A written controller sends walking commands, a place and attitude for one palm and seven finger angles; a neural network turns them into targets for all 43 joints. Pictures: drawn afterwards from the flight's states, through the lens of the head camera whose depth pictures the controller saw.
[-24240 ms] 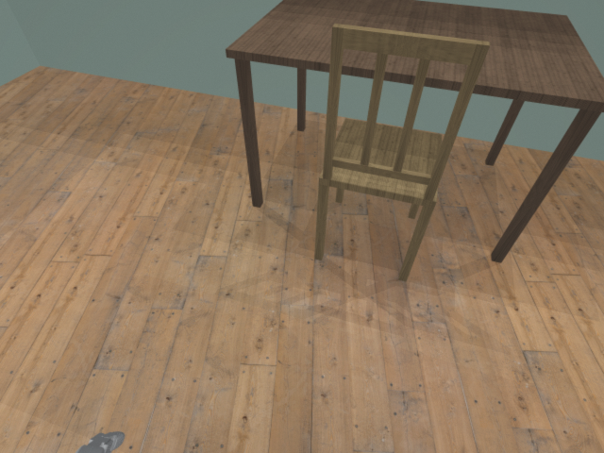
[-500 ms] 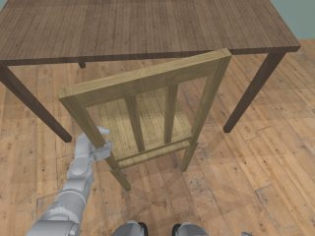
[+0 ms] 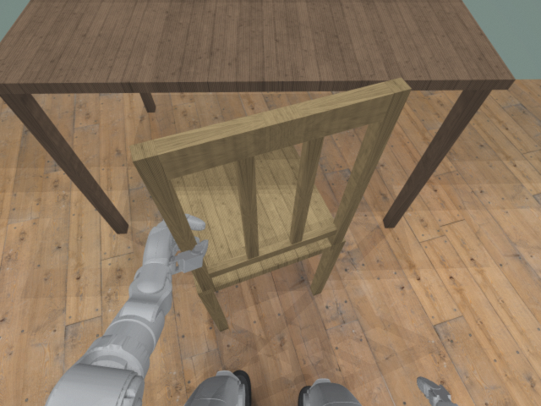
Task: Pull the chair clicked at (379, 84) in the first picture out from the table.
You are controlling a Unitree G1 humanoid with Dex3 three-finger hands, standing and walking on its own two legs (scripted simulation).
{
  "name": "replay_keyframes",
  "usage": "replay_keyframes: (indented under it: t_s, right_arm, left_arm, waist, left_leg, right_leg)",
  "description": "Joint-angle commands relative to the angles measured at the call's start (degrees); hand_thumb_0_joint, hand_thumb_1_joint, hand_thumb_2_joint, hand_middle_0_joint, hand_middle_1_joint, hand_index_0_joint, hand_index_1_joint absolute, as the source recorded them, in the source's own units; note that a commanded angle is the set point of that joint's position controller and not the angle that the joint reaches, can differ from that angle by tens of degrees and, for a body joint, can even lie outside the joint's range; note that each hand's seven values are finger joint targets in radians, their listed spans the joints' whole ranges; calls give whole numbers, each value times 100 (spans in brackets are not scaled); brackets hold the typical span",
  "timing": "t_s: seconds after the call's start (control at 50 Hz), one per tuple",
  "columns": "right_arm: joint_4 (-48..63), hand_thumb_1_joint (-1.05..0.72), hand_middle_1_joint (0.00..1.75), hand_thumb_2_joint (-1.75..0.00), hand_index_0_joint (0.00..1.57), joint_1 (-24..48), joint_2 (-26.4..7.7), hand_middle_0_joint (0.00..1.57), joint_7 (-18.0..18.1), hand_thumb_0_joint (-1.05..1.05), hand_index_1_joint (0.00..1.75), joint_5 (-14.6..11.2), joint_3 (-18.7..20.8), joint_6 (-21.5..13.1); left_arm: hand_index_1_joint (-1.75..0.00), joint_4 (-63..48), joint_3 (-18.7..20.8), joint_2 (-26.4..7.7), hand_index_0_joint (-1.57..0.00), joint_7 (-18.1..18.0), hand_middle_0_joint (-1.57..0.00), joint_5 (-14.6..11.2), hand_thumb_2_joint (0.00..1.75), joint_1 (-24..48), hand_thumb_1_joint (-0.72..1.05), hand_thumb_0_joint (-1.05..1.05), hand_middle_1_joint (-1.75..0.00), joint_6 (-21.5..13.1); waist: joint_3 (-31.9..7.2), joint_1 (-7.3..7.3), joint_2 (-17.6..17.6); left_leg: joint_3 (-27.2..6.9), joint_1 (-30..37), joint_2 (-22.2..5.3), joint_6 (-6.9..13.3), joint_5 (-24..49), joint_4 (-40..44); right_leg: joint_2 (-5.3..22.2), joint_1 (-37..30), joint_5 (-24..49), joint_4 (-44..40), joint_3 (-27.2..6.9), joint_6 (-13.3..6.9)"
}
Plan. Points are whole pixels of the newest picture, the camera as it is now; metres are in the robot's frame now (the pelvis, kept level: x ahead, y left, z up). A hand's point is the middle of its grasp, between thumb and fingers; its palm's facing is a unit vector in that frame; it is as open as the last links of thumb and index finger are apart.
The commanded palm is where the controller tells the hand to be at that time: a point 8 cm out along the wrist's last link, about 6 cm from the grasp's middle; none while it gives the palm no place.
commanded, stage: step backward, pulling the chair out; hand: left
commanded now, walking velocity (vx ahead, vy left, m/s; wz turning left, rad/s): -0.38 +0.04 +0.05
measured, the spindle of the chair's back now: (249, 216) +0.42 +0.05 -0.05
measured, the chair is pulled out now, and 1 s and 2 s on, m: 0.12 0.21 0.33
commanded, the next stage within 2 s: none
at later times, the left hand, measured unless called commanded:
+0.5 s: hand (196, 269) +0.32 +0.13 -0.06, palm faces -0.02 -0.98 -0.18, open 5.9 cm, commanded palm +0.30 +0.18 -0.06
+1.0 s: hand (191, 319) +0.24 +0.13 -0.06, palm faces -0.02 -0.98 -0.18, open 5.8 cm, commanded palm +0.24 +0.18 -0.06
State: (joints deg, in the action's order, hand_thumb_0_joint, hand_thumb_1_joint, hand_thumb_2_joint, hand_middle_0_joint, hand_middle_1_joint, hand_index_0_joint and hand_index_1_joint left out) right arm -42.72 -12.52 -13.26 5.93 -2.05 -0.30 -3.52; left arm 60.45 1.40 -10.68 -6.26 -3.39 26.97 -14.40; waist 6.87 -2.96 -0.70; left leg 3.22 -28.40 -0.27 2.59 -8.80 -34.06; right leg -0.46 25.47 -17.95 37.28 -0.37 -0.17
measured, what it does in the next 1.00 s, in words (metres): walks backwards: left foot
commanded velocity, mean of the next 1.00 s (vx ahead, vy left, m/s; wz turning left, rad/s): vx -0.38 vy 0.01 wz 0.04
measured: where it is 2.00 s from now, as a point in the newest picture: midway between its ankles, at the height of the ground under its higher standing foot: outside the picture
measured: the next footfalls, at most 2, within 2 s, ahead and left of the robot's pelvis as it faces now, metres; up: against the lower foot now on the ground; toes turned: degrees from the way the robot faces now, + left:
left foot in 0.34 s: -0.07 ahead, +0.13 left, +0.00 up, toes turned +2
right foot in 1.10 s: -0.05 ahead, -0.13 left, +0.00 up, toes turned -1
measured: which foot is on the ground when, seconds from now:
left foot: down 0.00-0.14, up 0.16-0.32, down 0.34-1.00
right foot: down 0.00-0.96, up 0.98-1.00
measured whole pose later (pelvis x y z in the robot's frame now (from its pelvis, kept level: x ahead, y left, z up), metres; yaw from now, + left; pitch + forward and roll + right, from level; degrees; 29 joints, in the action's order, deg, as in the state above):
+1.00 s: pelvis -0.11 +0.01 +0.00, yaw +2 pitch +3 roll +2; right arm -43.7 -14.8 -15.4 6.4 -2.3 0.6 -0.8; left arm 59.8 -0.7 -8.3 -6.3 -1.6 28.0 -12.2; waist 5.7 -4.3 1.7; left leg 0.9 -21.7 1.5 0.3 -18.1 -36.9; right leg 4.9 33.1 -9.7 35.1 0.3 1.4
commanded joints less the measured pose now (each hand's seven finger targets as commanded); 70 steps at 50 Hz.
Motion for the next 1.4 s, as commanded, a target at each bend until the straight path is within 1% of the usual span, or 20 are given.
replay_keyframes:
  t_s: [0.0, 0.06, 0.12, 0.18, 0.26, 0.32, 0.38, 0.6, 0.66, 0.74, 0.82, 0.88, 0.96, 1.0, 1.06, 1.14, 1.18, 1.24, 1.3, 1.38]
  right_arm:
    - [426, -90, 30, -90, 20, -248, -951, 20, 73, 0, 30, 69, 297, -176]
    - [523, -90, 30, -90, 20, -105, -933, 20, 95, 0, 30, 22, 341, -154]
    - [398, -90, 30, -90, 20, -215, -856, 20, 81, 0, 30, -21, 356, -182]
    - [339, -90, 30, -90, 20, -66, -823, 20, 37, 0, 30, 17, 286, -177]
    - [129, -90, 30, -90, 20, -213, -914, 20, 90, 0, 30, -14, 236, -126]
    - [239, -90, 30, -90, 20, -318, -1000, 20, 151, 0, 30, -11, 328, -35]
    - [439, -90, 30, -90, 20, -395, -874, 20, 96, 0, 30, 14, 369, 95]
    - [942, -90, 30, -90, 20, -46, -806, 20, 18, 0, 30, 88, 390, 449]
    - [875, -90, 30, -90, 20, -94, -807, 20, 41, 0, 30, 54, 373, 403]
    - [516, -90, 30, -90, 20, -434, -758, 20, 48, 0, 30, -12, 399, 225]
    - [328, -90, 30, -90, 20, -446, -730, 20, 20, 0, 30, 6, 264, 104]
    - [232, -90, 30, -90, 20, -559, -845, 20, 83, 0, 30, -34, 215, 43]
    - [638, -90, 30, -90, 20, -148, -915, 20, 96, 0, 30, 75, 249, 133]
    - [562, -90, 30, -90, 20, -235, -840, 20, 54, 0, 30, 101, 301, 148]
    - [359, -90, 30, -90, 20, -583, -936, 20, -42, 0, 30, 74, 416, 37]
    - [199, -90, 30, -90, 20, -612, -976, 20, 61, 0, 30, 63, 396, 91]
    - [310, -90, 30, -90, 20, -356, -906, 20, 114, 0, 30, 32, 394, 134]
    - [433, -90, 30, -90, 20, -212, -920, 20, 136, 0, 30, -4, 354, 196]
    - [663, -90, 30, -90, 20, -93, -939, 20, 122, 0, 30, 51, 323, 256]
    - [794, -90, 30, -90, 20, -17, -835, 20, 23, 0, 30, 130, 314, 322]
  left_arm:
    - [-145, -1231, 61, -1005, -50, -24, -50, 300, 90, 1904, 90, 0, -145, -404]
    - [-145, -1104, 283, -1255, -50, -29, -50, 266, 90, 1670, 90, 0, -145, -352]
    - [-145, -1040, 377, -1494, -50, -112, -50, 276, 90, 1677, 90, 0, -145, -446]
    - [-145, -1051, 425, -1457, -50, -91, -50, 332, 90, 1670, 90, 0, -145, -304]
    - [-145, -1057, 428, -1374, -50, -87, -50, 295, 90, 1608, 90, 0, -145, -158]
    - [-145, -1353, 120, -984, -50, -30, -50, 239, 90, 1794, 90, 0, -145, -87]
    - [-145, -1506, -162, -630, -50, 36, -50, 282, 90, 1954, 90, 0, -145, -107]
    - [-145, -1984, -35, -722, -50, 78, -50, 286, 90, 1319, 90, 0, -145, -166]
    - [-145, -1810, 58, -888, -50, 35, -50, 248, 90, 1343, 90, 0, -145, -153]
    - [-145, -1307, 192, -1208, -50, -31, -50, 294, 90, 1481, 90, 0, -145, -195]
    - [-145, -1044, 143, -975, -50, -24, -50, 368, 90, 1637, 90, 0, -145, -125]
    - [-145, -946, -35, -789, -50, -6, -50, 295, 90, 1658, 90, 0, -145, -127]
    - [-145, -1408, -316, -395, -50, 35, -50, 286, 90, 1980, 90, 0, -145, -125]
    - [-145, -1457, -213, -413, -50, 37, -50, 263, 90, 2167, 90, 0, -145, -97]
    - [-145, -1087, -226, -274, -50, 35, -50, 272, 90, 2134, 90, 0, -145, -152]
    - [-145, -842, -20, -795, -50, 27, -50, 315, 90, 2062, 90, 0, -145, -294]
    - [-145, -897, 114, -920, -50, 13, -50, 273, 90, 1926, 90, 0, -145, -235]
    - [-145, -1026, 88, -934, -50, 14, -50, 228, 90, 1641, 90, 0, -145, -133]
    - [-145, -1496, -69, -702, -50, 7, -50, 218, 90, 1582, 90, 0, -145, -153]
    - [-145, -1770, -209, -470, -50, 53, -50, 234, 90, 1746, 90, 0, -145, -152]
  waist:
    - [-2440, 40, -844]
    - [-2248, 108, -405]
    - [-2347, 55, 649]
    - [-2457, 173, 711]
    - [-2527, 48, 678]
    - [-2853, 22, 270]
    - [-3075, -51, -343]
    - [-2574, 47, -905]
    - [-2322, 95, -396]
    - [-2255, 80, 1243]
    - [-2583, 71, 1339]
    - [-2449, -41, 859]
    - [-2042, 164, -1886]
    - [-2000, 149, -1342]
    - [-2343, 46, -187]
    - [-2762, -20, 49]
    - [-3040, 42, 323]
    - [-2877, 62, 273]
    - [-2752, 28, -121]
    - [-2465, 86, -1100]
  left_leg:
    - [-1405, 1430, -1372, 195, 999, 605]
    - [-1113, 338, -1015, -39, -696, 417]
    - [-550, 920, -108, -460, -1549, -1240]
    - [-961, 220, -17, -484, -1905, -1949]
    - [-960, 494, -157, -456, -1301, -234]
    - [-1022, 1304, -752, -282, 2009, 731]
    - [-771, 1807, -899, -320, 2958, 259]
    - [-844, 504, -1094, -255, 818, 463]
    - [-719, 119, -825, -256, -585, 277]
    - [-278, 824, 96, -407, -2017, -1124]
    - [-523, 952, -4, -386, -1968, -1152]
    - [-489, 1302, -174, -294, -1270, 679]
    - [-1757, 230, -1610, 302, -199, 1527]
    - [-1651, 744, -1791, 432, 1735, 932]
    - [-1287, 1936, -1458, -44, 3535, -262]
    - [-695, 1051, -748, -525, 1275, -467]
    - [-702, 865, -555, -532, 93, -598]
    - [-750, 926, -495, -456, -443, -233]
    - [-1145, 1281, -1009, -149, 1144, 654]
    - [-1561, 1270, -1623, 270, 1386, 987]
  right_leg:
    - [257, -887, 637, -340, -207, -83]
    - [735, -1216, 384, -517, -716, -320]
    - [1986, -342, -239, -1915, -2028, -815]
    - [2305, -1252, 2034, -1562, -1878, -1058]
    - [1859, -1914, 3840, -736, -1006, -606]
    - [1129, -1823, 4042, -65, -330, -80]
    - [963, -1771, 4293, -116, -227, -25]
    - [662, -1673, 2173, 98, -127, -110]
    - [868, -1366, 1110, -279, -465, -188]
    - [1725, -439, -672, -2284, -1471, -488]
    - [1836, -834, 246, -1978, -1030, -497]
    - [1390, -803, 538, -1392, -466, -140]
    - [351, -870, -102, 1138, 172, 92]
    - [338, -694, -285, 1306, -1, 36]
    - [512, -1066, 2051, -555, -106, -148]
    - [1455, -2295, 5012, -560, -837, -574]
    - [1701, -2551, 5344, -585, -956, -632]
    - [1744, -2123, 4069, -765, -835, -559]
    - [820, -1549, 2277, -403, -169, -47]
    - [241, -1035, -21, 385, 57, 45]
